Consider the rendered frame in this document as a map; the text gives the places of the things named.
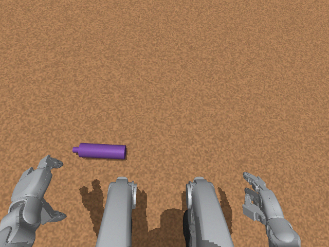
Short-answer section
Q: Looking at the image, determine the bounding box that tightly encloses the left robot arm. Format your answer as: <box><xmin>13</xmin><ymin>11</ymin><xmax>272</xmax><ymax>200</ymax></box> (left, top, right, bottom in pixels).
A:
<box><xmin>0</xmin><ymin>196</ymin><xmax>43</xmax><ymax>247</ymax></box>

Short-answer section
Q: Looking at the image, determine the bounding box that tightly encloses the bottle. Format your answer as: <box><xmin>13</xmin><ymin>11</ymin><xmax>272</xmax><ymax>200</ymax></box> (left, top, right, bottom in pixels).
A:
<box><xmin>72</xmin><ymin>143</ymin><xmax>126</xmax><ymax>160</ymax></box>

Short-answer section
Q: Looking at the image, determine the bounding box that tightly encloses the right robot hand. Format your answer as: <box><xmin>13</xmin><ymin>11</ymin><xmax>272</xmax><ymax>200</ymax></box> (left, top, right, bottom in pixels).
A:
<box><xmin>242</xmin><ymin>172</ymin><xmax>284</xmax><ymax>226</ymax></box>

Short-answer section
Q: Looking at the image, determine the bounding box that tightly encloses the left robot hand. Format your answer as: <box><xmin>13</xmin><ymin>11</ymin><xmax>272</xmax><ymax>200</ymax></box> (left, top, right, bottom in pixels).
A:
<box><xmin>11</xmin><ymin>155</ymin><xmax>67</xmax><ymax>225</ymax></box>

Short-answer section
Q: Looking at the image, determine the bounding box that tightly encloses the right robot arm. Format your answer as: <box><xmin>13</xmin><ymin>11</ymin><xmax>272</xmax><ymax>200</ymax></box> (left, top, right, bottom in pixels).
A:
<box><xmin>265</xmin><ymin>218</ymin><xmax>301</xmax><ymax>247</ymax></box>

